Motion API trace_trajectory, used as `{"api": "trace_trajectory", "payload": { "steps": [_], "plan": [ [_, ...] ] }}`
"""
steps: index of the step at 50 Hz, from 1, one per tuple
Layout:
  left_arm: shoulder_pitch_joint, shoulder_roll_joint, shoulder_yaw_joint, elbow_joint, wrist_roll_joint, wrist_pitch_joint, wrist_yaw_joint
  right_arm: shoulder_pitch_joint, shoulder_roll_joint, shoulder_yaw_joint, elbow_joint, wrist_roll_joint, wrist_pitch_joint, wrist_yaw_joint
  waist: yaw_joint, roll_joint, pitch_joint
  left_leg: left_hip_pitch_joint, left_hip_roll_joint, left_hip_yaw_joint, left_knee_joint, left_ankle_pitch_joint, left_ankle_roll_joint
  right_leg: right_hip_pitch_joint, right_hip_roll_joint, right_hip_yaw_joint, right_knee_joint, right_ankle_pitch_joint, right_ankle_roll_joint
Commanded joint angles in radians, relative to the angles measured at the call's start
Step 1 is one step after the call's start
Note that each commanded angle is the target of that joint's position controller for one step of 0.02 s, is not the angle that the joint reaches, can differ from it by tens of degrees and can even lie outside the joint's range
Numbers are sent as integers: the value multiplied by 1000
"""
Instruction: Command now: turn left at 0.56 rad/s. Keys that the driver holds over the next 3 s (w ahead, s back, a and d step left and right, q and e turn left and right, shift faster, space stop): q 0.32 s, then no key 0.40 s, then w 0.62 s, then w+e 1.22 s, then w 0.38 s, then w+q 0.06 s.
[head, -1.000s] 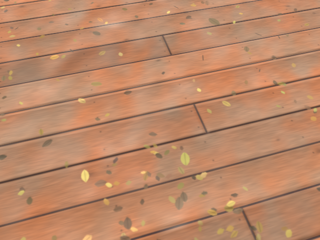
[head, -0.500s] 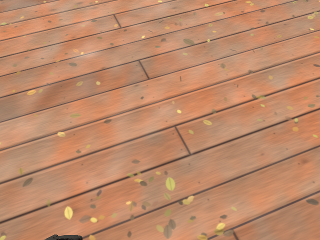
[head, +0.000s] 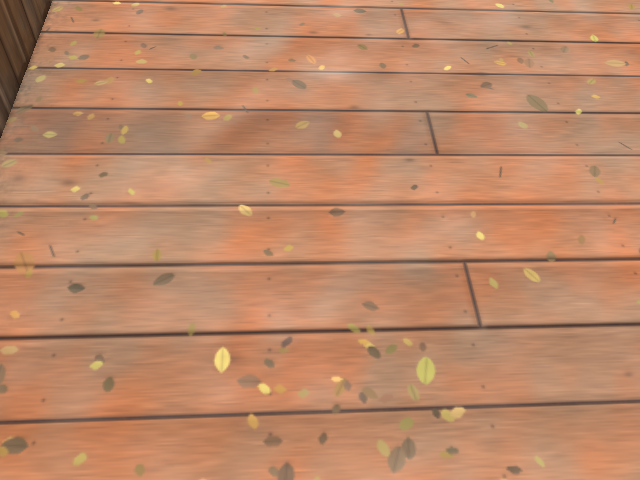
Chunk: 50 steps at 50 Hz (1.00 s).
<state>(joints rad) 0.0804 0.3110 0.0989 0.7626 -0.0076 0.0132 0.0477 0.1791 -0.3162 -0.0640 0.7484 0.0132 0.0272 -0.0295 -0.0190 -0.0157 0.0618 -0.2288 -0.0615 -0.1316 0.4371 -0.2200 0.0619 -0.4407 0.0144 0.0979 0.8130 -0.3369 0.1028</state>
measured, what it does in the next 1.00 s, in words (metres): steps on the spot, turning left: right foot, then left foot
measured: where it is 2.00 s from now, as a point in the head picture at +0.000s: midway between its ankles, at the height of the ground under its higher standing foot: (237, 460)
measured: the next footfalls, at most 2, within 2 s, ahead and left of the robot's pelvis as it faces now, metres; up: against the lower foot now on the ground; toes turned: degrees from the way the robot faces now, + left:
right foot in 0.16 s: +0.07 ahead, -0.15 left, +0.00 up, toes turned +12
left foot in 0.56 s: +0.01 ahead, +0.11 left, +0.00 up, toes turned +16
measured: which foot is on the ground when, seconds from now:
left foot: down 0.00-0.16, up 0.18-0.54, down 0.56-0.98, up 1.00-1.00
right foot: up 0.00-0.14, down 0.16-0.56, up 0.58-0.96, down 0.98-1.00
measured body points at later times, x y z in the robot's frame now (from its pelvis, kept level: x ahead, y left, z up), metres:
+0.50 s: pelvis +0.01 -0.02 +0.00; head +0.05 -0.01 +0.44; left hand +0.05 +0.28 -0.12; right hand +0.23 -0.26 -0.11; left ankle -0.04 +0.11 -0.72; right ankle +0.03 -0.15 -0.75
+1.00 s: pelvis +0.04 +0.00 -0.01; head +0.05 -0.01 +0.44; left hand +0.05 +0.31 -0.11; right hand +0.21 -0.24 -0.13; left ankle -0.03 +0.10 -0.74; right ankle +0.05 -0.11 -0.75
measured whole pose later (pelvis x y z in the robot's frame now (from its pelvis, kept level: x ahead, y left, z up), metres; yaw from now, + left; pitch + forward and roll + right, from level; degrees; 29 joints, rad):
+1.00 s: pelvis +0.04 +0.00 -0.01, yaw +18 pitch +0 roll +1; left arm 0.19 0.30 0.05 0.89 -0.02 -0.06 0.00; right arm 0.24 -0.30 -0.05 0.81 0.02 -0.01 -0.01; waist -0.01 0.02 0.01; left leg -0.18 -0.02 -0.03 0.48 -0.31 0.04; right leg -0.19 -0.01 -0.05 0.47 -0.28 -0.03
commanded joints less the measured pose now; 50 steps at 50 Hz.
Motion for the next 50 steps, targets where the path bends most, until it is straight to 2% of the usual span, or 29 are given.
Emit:
{"api": "trace_trajectory", "payload": {
  "steps": [1, 5, 7, 8, 9, 10, 11, 13, 14, 16, 19, 21, 24, 26, 27, 28, 29, 30, 31, 33, 36, 38, 40, 43, 45, 47, 48, 49, 50],
  "plan": [
    [-52, 82, 14, -73, -4, -30, -9, -17, -192, -52, -65, -1, -1, 1, -21, 176, -99, 107, 238, -287, -83, 250, 167, -14, 19, -2, -89, -14, -3],
    [2, 95, 16, -59, -9, -52, -28, -62, -185, -50, -85, 9, 10, 4, 1, 186, -127, 113, 220, -367, -22, 370, 148, 93, 35, -3, -255, 4, -27],
    [73, 104, 22, -33, -7, -60, -36, -95, -168, -43, -100, 21, 17, -5, 47, 169, -137, 67, 165, -361, 34, 298, 89, 237, 18, -17, -477, 207, -55],
    [97, 154, 33, -32, 6, -58, -32, -62, -130, -32, -104, 13, 16, -7, 32, 78, -169, -24, 110, -302, 136, 106, 37, 361, -117, 86, -501, 303, -104],
    [47, 227, 41, -50, 24, -46, -23, 11, -82, -21, -107, 2, 10, -3, -44, -193, -154, -213, -58, -116, 332, -313, -29, 439, -309, 308, -492, 570, -230],
    [58, 193, 34, -57, 50, -47, -29, 17, -165, -46, -104, 2, 4, -3, -12, -219, -144, -296, -52, -53, 560, -476, -77, 377, -427, 421, -504, 612, -369],
    [22, 145, 16, -71, 41, -50, -28, 35, -221, -68, -88, 6, 6, -2, -25, -138, -122, -306, -1, -53, 687, -412, -101, 346, -401, 344, -501, 557, -377],
    [-31, 98, 1, -79, 15, -45, -20, 39, -192, -72, -62, 7, 25, -4, -28, -104, -83, -335, 22, -24, 757, -285, -136, 331, -281, 173, -493, 418, -302],
    [-28, 97, -3, -76, 9, -42, -15, 30, -167, -66, -68, 9, 32, -1, -16, -114, -68, -353, 28, -11, 770, -245, -151, 332, -266, 132, -495, 437, -301],
    [11, 108, -3, -64, 16, -33, -4, -14, -131, -53, -98, 18, 31, 7, 14, -139, -66, -362, 42, 44, 708, -202, -169, 358, -244, 62, -506, 468, -314],
    [59, 135, 3, -50, 18, -22, -3, -63, -95, -35, -132, 8, 24, 11, 54, -141, -106, -325, 66, 60, 554, -223, -176, 432, -274, 55, -495, 524, -343],
    [36, 159, 9, -52, 12, -18, -13, -58, -79, -23, -137, 0, 22, 15, 52, -146, -122, -231, 78, 91, 435, -233, -165, 404, -280, 26, -487, 550, -344],
    [32, 177, 10, -40, -2, -14, -30, -35, -92, -22, -130, 0, 25, 20, 48, -160, -123, -116, 64, 138, 275, -193, -144, 368, -288, 16, -465, 576, -338],
    [16, 171, 3, -28, -18, -12, -34, 19, -85, -23, -105, -2, 26, 26, 12, -147, -120, 0, 47, 165, 59, -40, -106, 333, -272, -1, -414, 536, -304],
    [36, 148, -7, -13, -23, -14, -35, 47, -93, -26, -92, -4, 25, 27, -4, -127, -118, 98, 42, 162, -79, 79, -76, 282, -250, -20, -380, 472, -258],
    [90, 103, -25, 7, -4, -22, -41, 59, -134, -32, -95, -7, 26, 21, 8, -29, -152, 243, 123, 50, -112, 266, -45, 191, -201, -68, -303, 324, -174],
    [124, 34, -51, -9, 54, -33, -54, 48, -215, -42, -120, -17, 30, 5, 55, 254, -194, 349, 360, -200, -55, 649, 56, 32, -97, -160, -117, -124, -70],
    [35, 75, -36, -27, 28, -27, -38, 35, -147, -20, -119, -46, 10, 17, -9, 235, -188, 183, 430, -260, -89, 547, 218, 27, -73, -91, -10, -309, -40],
    [20, 125, -21, -22, 5, -17, -29, -2, -123, -12, -114, -49, -10, 27, -1, 174, -136, 134, 382, -216, -116, 443, 226, 24, -86, -69, 82, -298, -32],
    [53, 124, -11, 13, 3, 1, -17, -54, -112, -9, -96, -34, -34, 27, 19, 173, -96, 118, 304, -133, -122, 355, 158, -2, -91, -51, 122, -213, -25],
    [93, 96, -14, 37, 5, 7, -12, -77, -83, 1, -69, -27, -42, 19, 40, 153, -96, 86, 268, -69, -113, 437, 149, 59, -85, -52, 107, -114, -5],
    [79, 71, -26, 43, 1, -1, -19, -42, -80, 0, -42, -18, -37, 15, 9, 156, -107, 111, 242, -74, -161, 116, 144, 76, -81, -85, -10, -68, -10],
    [16, 94, -25, 21, -10, -15, -24, 4, -141, -20, -19, -7, -30, 11, -37, 179, -51, 125, 271, -170, -235, -218, 165, 17, -60, -112, -48, -95, -32],
    [1, 102, -26, 17, -19, -45, -35, 21, -143, -25, -5, 1, -40, 9, -40, 162, -8, 141, 317, -246, -275, -327, 176, -12, -72, -102, -130, -121, -83],
    [31, 90, -30, 36, -18, -65, -46, 6, -143, -27, -4, 8, -47, 12, -18, 144, -10, 104, 311, -226, -273, -300, 170, 63, -66, -116, -210, -82, -115],
    [114, 77, -30, 83, -15, -81, -56, -34, -137, -27, -9, 17, -47, 17, 38, 120, -26, 7, 266, -157, -232, -267, 145, 242, -35, -159, -362, 65, -145],
    [178, 79, -27, 115, -12, -85, -56, -42, -116, -21, -11, 15, -48, 20, 69, 103, -45, -59, 233, -124, -183, -260, 124, 359, -18, -165, -403, 106, -155],
    [265, 95, -21, 144, -15, -86, -52, -63, -67, -6, -20, 5, -54, 24, 105, 69, -69, -161, 190, -74, -78, -243, 84, 494, -66, -97, -424, 84, -173],
    [353, 163, -9, 158, -13, -89, -44, -104, 17, 18, -50, -11, -65, 32, 133, -115, -91, -327, 72, 75, 210, -240, 6, 608, -247, 169, -530, -72, -239]
  ]
}}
